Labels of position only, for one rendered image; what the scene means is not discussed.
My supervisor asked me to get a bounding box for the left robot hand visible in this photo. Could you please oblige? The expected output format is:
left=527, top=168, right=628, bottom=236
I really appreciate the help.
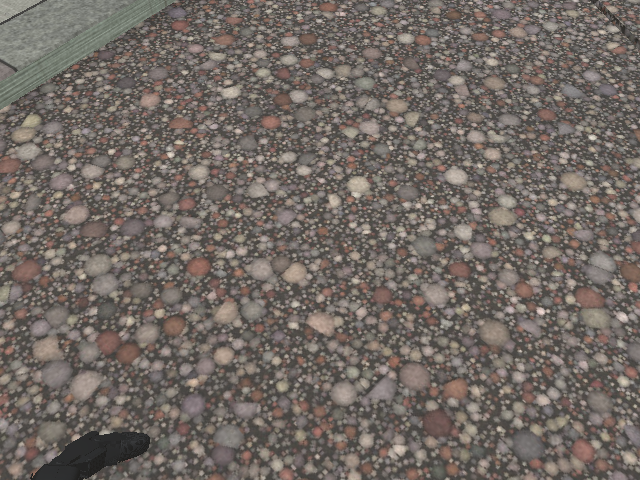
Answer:
left=30, top=431, right=150, bottom=480

